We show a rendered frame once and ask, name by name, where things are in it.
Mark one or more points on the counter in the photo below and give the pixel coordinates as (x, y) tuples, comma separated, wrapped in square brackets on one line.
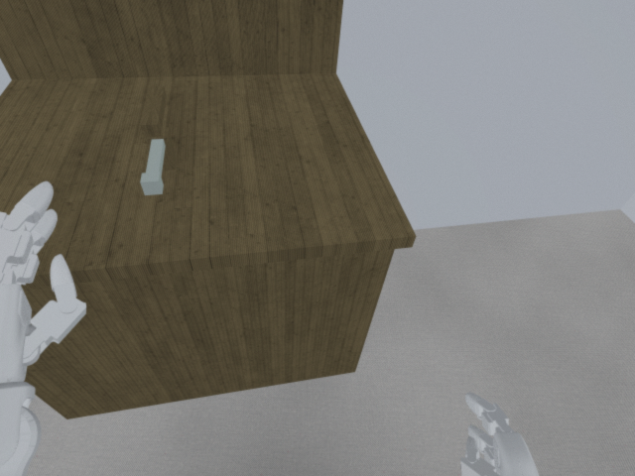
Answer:
[(263, 260)]

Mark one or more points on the right robot hand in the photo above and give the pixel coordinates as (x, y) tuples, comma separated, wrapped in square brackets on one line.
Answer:
[(506, 454)]

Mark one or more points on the tap lever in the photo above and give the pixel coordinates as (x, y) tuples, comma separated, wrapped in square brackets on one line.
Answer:
[(151, 180)]

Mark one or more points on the robot left forearm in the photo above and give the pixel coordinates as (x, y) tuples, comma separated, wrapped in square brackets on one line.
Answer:
[(20, 429)]

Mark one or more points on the left robot hand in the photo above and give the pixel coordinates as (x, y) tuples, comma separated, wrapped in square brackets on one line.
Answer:
[(23, 234)]

